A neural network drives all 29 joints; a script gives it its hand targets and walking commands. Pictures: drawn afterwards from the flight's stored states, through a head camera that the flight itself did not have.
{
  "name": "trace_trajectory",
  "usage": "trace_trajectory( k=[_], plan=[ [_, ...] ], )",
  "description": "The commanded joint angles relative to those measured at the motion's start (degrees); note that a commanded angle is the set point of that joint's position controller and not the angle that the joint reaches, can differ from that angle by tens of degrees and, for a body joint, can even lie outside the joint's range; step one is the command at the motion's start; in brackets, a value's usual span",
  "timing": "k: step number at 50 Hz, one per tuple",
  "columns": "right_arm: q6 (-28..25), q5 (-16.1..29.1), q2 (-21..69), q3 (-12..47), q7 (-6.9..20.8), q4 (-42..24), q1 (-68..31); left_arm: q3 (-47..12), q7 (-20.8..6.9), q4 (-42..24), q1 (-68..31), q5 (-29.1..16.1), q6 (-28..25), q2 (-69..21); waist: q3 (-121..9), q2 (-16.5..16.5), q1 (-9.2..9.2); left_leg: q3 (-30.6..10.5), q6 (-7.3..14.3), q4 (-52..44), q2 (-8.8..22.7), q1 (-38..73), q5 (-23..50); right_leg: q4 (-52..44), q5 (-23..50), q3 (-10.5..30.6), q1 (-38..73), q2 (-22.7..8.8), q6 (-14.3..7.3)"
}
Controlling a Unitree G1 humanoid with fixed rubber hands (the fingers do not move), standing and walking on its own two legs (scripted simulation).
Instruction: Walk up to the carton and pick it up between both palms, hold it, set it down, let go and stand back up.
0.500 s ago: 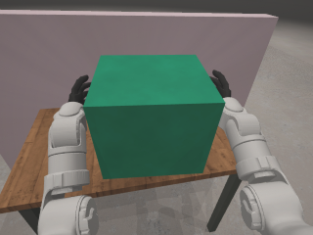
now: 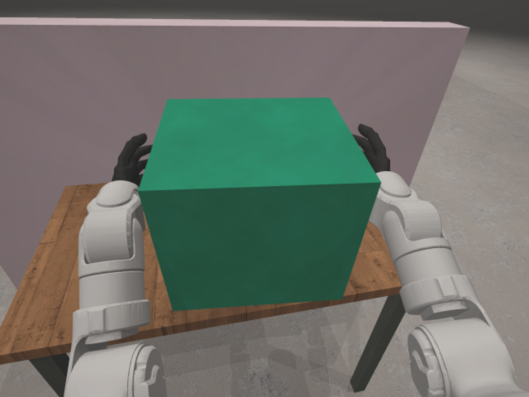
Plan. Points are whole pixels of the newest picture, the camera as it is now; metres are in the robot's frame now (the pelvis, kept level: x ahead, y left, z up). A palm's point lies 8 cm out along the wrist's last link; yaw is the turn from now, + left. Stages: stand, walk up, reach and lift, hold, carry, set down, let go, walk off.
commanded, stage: hold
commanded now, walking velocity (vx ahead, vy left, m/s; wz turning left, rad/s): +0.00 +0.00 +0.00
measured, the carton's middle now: (254, 199) +0.38 +0.01 +0.18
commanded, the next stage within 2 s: set down in 0.48 s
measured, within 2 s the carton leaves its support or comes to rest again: neither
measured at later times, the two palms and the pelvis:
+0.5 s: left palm (130, 182) +0.36 +0.18 +0.22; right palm (374, 171) +0.37 -0.17 +0.23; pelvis +0.00 +0.00 +0.00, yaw +0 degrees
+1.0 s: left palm (130, 179) +0.39 +0.19 +0.21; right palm (359, 188) +0.39 -0.16 +0.19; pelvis +0.01 +0.00 +0.00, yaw +1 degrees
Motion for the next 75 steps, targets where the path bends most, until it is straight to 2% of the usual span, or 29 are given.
trace_trajectory(
  k=[1,2,6,10,12,13,16,19,22,25,26,27,28,30,34,39,45,49,53,54,57,59,60,64,66,67,69,71,75],
  plan=[
    [-3.28,7.04,35.15,20.20,6.81,-21.28,-45.68,-27.84,-6.92,-11.18,-39.23,-10.33,-4.87,-31.23,-23.36,3.09,-1.27,0.24,-1.39,-0.22,-4.51,6.37,17.11,0.04,11.06,0.82,6.70,3.92,1.04],
    [-3.46,7.14,35.09,21.14,6.85,-22.19,-45.78,-27.56,-6.88,-10.94,-38.67,-10.78,-4.91,-31.52,-22.97,2.44,-0.18,0.43,-1.44,-0.11,-4.62,6.33,17.88,0.15,11.82,0.85,7.41,3.90,1.21],
    [-3.01,4.99,34.86,17.99,7.17,-16.54,-46.94,-24.25,-7.76,-4.53,-40.30,-8.58,-4.57,-30.78,-16.53,2.06,0.24,0.74,-0.06,-2.92,-4.42,1.95,7.34,-1.50,2.36,1.41,4.67,2.73,1.08],
    [-3.83,5.94,35.33,18.01,7.81,-17.62,-48.32,-25.72,-7.10,-6.34,-41.34,-9.60,-5.40,-31.29,-21.63,3.90,-0.01,0.62,-0.55,-1.99,-4.37,3.33,10.93,-0.27,5.77,0.81,6.34,3.55,0.57],
    [-3.27,5.10,35.15,17.02,7.74,-13.58,-46.76,-25.09,-7.25,-4.50,-41.13,-9.18,-5.20,-31.53,-16.88,4.45,-0.92,0.25,-1.05,-2.40,-4.42,2.89,9.81,-0.95,4.51,1.23,5.21,3.30,0.63],
    [-3.29,4.77,35.23,16.82,7.72,-13.72,-46.89,-24.42,-7.51,-4.67,-41.74,-9.34,-5.38,-31.39,-17.99,2.77,-0.75,0.45,-0.85,-2.53,-4.22,2.59,9.24,-1.16,4.09,1.12,5.94,3.50,0.74],
    [-3.73,4.38,35.16,16.19,8.12,-13.07,-48.09,-25.10,-7.53,-3.30,-42.18,-9.22,-5.71,-31.81,-18.30,4.45,-0.45,0.58,-0.82,-3.29,-4.36,2.03,7.44,-0.71,2.39,0.79,4.83,3.17,0.86],
    [-4.37,5.31,35.16,17.01,8.13,-15.91,-48.58,-25.85,-7.16,-6.17,-42.55,-10.58,-6.15,-32.50,-22.45,3.75,-1.47,0.27,-1.15,-1.73,-4.27,4.10,12.58,-0.44,7.07,0.97,7.17,3.72,0.53],
    [-3.91,5.51,35.55,18.37,7.37,-15.52,-48.28,-24.11,-7.28,-3.45,-40.26,-9.11,-5.99,-30.70,-20.60,1.55,-0.25,0.55,-0.38,-1.57,-4.87,4.47,11.85,-0.85,7.19,1.09,6.39,3.27,1.51],
    [-4.24,4.05,37.25,17.65,8.01,-15.13,-48.55,-24.25,-7.85,-5.74,-43.02,-8.92,-6.46,-31.65,-18.96,2.27,-0.11,0.79,0.15,-2.80,-5.08,4.45,8.63,-0.65,3.95,0.45,6.12,2.72,1.00],
    [-4.89,3.87,37.16,16.66,8.49,-16.32,-49.92,-24.63,-8.06,-6.79,-44.28,-9.24,-6.65,-31.43,-19.29,3.60,-0.23,0.93,-0.10,-2.89,-5.20,4.84,8.91,-0.81,3.70,0.50,5.71,2.55,1.00],
    [-5.50,2.87,36.48,15.99,8.73,-16.38,-50.17,-24.50,-8.26,-6.17,-44.38,-9.36,-7.03,-30.31,-20.32,2.39,0.35,0.95,-0.22,-2.53,-4.95,5.41,9.89,-0.49,3.67,-0.04,6.49,2.80,1.02],
    [-6.55,3.38,37.17,16.57,8.91,-17.89,-49.31,-26.07,-8.20,-7.91,-43.67,-9.59,-7.35,-31.63,-23.11,4.46,-0.22,1.32,-0.79,-1.88,-4.78,7.32,13.15,-0.14,7.18,-0.20,7.80,3.02,0.74],
    [-7.41,2.89,35.21,16.12,8.71,-16.42,-48.15,-24.46,-8.61,-7.19,-41.52,-8.32,-7.82,-30.72,-20.77,4.68,-0.81,1.40,-1.63,-1.67,-4.71,8.74,15.83,-0.61,8.95,-0.58,8.59,2.93,0.94],
    [-10.80,-2.37,33.16,11.70,8.84,-12.48,-46.58,-20.52,-9.97,-2.44,-40.63,-5.16,-9.88,-27.26,-16.10,2.02,-0.80,1.66,-0.62,-2.81,-4.46,6.51,10.74,-0.75,3.80,-1.26,7.03,2.43,1.54],
    [-17.37,-4.42,32.98,13.32,8.79,-12.93,-44.67,-20.39,-9.91,-1.05,-37.80,-3.44,-13.88,-29.58,-17.83,1.89,0.07,2.81,-1.53,-0.84,-4.52,9.80,19.58,-0.27,12.16,-1.99,9.58,2.72,1.85],
    [-24.82,-11.14,29.19,8.45,9.69,-9.34,-43.28,-18.25,-10.90,4.14,-35.68,-1.06,-17.33,-27.92,-13.62,1.43,1.57,4.29,-0.26,-2.90,-3.94,7.73,12.01,-1.65,3.66,-3.44,8.83,2.01,1.26],
    [-28.88,-11.18,29.99,10.56,10.12,-11.77,-42.40,-21.28,-9.20,2.02,-34.23,-2.15,-20.23,-29.81,-18.41,2.36,1.12,3.45,-1.96,0.21,-3.70,12.11,22.82,-0.25,11.88,-3.91,9.87,2.61,1.56],
    [-30.02,-11.69,28.02,10.38,9.36,-10.59,-41.25,-23.11,-8.62,3.33,-32.71,-2.03,-20.56,-31.18,-17.04,3.26,0.48,3.30,-2.41,0.30,-3.47,10.47,21.56,-0.30,10.97,-4.44,11.17,2.34,1.24],
    [-30.62,-11.97,28.48,10.75,9.38,-11.85,-41.68,-23.84,-8.59,2.92,-32.55,-2.64,-20.95,-31.24,-17.64,1.94,0.64,3.01,-2.06,0.72,-3.78,11.36,22.53,-0.25,12.54,-4.15,10.41,2.19,1.47],
    [-31.89,-10.77,28.88,11.87,9.28,-13.25,-42.01,-26.73,-7.75,0.95,-33.74,-4.32,-22.34,-32.66,-21.68,3.98,0.04,2.57,-2.95,1.79,-3.73,11.91,25.37,0.82,15.59,-4.20,10.73,2.23,1.05],
    [-31.90,-11.23,29.54,12.27,9.46,-12.35,-41.12,-25.82,-7.19,1.88,-32.70,-4.23,-23.11,-32.05,-22.04,2.19,1.23,2.49,-2.60,1.93,-3.77,10.96,26.41,1.24,18.42,-3.77,11.62,2.21,1.60],
    [-31.95,-11.30,29.49,12.73,9.43,-12.50,-41.89,-26.61,-7.11,2.16,-32.69,-4.65,-23.40,-32.41,-22.16,2.16,0.61,2.24,-2.75,2.01,-3.85,11.31,24.67,0.81,17.14,-4.02,11.27,2.09,1.68],
    [-31.95,-12.05,28.66,10.64,9.94,-10.41,-42.70,-25.10,-6.14,4.27,-34.37,-4.57,-24.03,-31.78,-22.05,2.55,1.19,2.35,-2.64,0.83,-3.55,10.01,21.18,0.95,14.18,-3.89,9.87,2.11,1.27],
    [-32.63,-12.01,29.10,10.71,10.18,-10.78,-43.75,-25.77,-5.43,5.05,-34.41,-4.61,-25.00,-32.66,-23.87,2.65,1.88,2.76,-2.71,1.56,-3.50,10.30,23.70,1.13,15.35,-3.77,8.97,1.94,1.49],
    [-32.40,-11.96,29.60,10.45,10.28,-8.75,-43.55,-24.68,-5.29,6.31,-35.63,-4.67,-25.55,-32.42,-23.34,2.58,2.65,2.73,-2.99,1.47,-3.37,10.17,24.83,1.30,16.25,-3.62,8.05,2.21,1.47],
    [-32.13,-13.06,29.49,8.71,10.48,-5.59,-43.73,-23.45,-5.30,8.73,-35.66,-3.75,-25.64,-32.10,-22.26,3.42,2.16,2.88,-3.09,0.79,-3.44,9.94,22.44,0.82,14.36,-3.58,8.66,2.18,1.54],
    [-32.01,-14.31,29.53,7.76,10.78,-3.38,-42.46,-21.98,-5.63,11.13,-35.03,-2.98,-25.58,-32.70,-20.07,1.55,2.75,3.21,-2.41,-0.44,-3.30,8.99,19.41,-0.10,12.03,-3.51,8.27,1.72,1.53],
    [-31.85,-16.50,27.89,2.45,11.74,1.41,-42.13,-18.76,-6.65,14.61,-36.27,-1.82,-25.66,-30.69,-17.16,2.35,1.95,3.93,-2.00,-2.19,-3.28,7.49,15.35,-0.90,8.38,-3.49,8.00,1.48,1.57]
  ],
)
